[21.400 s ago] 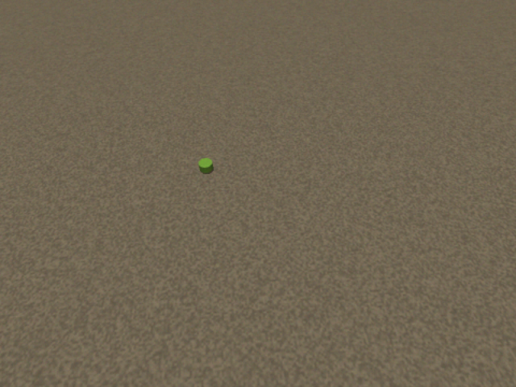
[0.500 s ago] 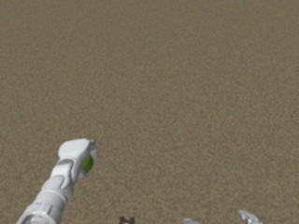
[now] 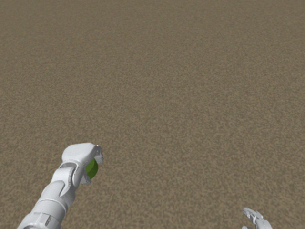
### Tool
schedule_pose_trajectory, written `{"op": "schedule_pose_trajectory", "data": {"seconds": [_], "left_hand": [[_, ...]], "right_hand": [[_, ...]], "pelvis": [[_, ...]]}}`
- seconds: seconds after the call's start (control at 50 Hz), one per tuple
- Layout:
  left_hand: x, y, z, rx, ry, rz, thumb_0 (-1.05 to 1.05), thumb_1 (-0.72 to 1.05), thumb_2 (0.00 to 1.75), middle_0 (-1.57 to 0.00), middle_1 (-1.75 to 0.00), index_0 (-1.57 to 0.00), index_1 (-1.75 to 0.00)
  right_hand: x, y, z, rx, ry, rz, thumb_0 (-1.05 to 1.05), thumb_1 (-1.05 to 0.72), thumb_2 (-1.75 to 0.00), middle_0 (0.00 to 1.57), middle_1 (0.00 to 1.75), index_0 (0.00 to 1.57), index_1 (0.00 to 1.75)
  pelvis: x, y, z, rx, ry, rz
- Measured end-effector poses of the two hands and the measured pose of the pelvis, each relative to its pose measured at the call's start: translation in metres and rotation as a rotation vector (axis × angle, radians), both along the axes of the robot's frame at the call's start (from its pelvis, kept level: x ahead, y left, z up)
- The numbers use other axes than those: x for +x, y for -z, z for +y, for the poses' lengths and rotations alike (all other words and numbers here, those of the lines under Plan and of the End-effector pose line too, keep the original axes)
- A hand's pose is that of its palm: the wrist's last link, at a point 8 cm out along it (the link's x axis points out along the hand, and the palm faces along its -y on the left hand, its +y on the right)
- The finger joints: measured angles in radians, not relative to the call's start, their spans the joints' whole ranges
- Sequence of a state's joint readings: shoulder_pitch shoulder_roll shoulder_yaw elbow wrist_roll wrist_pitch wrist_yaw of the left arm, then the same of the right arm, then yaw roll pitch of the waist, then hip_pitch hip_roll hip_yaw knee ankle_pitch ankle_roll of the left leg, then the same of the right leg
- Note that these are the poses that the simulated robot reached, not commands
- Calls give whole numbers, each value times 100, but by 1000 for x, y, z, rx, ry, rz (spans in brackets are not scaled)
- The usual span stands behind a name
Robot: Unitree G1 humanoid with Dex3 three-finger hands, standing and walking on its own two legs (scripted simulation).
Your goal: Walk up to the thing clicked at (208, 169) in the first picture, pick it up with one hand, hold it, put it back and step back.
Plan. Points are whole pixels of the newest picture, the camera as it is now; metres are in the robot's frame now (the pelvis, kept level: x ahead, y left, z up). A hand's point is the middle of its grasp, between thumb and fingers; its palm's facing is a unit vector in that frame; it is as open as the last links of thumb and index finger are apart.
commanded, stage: hold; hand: left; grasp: from above
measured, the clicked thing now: (84, 166) +0.32 +0.24 -0.07
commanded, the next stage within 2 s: crouch in 1.28 s
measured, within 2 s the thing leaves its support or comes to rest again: neither
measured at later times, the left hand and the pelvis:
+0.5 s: hand (84, 172) +0.28 +0.21 -0.03, palm faces -0.44 -0.06 -0.90, open 8.3 cm; pelvis -0.01 -0.01 +0.01, yaw +0 degrees
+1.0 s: hand (84, 173) +0.28 +0.21 -0.02, palm faces -0.45 -0.06 -0.89, open 8.3 cm; pelvis -0.01 -0.01 +0.01, yaw +0 degrees
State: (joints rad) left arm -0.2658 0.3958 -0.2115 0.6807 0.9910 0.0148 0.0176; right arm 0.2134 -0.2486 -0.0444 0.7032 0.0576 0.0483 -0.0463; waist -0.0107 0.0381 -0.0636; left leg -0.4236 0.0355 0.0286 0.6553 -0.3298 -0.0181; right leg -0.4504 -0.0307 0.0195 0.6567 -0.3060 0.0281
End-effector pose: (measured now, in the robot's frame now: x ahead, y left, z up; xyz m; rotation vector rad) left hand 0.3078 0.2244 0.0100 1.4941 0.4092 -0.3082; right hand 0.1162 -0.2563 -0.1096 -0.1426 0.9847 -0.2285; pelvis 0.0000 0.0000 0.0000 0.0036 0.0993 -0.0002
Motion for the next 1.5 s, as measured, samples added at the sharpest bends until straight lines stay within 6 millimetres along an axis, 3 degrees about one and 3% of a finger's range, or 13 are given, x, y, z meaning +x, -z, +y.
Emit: {"op": "schedule_pose_trajectory", "data": {"seconds": [0.78,1.5], "left_hand": [[-24,-30,-9,-9,18,-14,1,13,43,-56,-59,-85,-66],[-11,-21,-8,-9,19,-7,2,13,45,-56,-60,-84,-67]], "right_hand": [[8,-15,1,16,-26,-79,1,-91,-90,20,30,20,30],[17,-15,4,18,-11,-41,1,-91,-90,20,30,20,30]], "pelvis": [[-16,-10,-7,10,6,-71],[0,-13,-3,5,6,-58]]}}
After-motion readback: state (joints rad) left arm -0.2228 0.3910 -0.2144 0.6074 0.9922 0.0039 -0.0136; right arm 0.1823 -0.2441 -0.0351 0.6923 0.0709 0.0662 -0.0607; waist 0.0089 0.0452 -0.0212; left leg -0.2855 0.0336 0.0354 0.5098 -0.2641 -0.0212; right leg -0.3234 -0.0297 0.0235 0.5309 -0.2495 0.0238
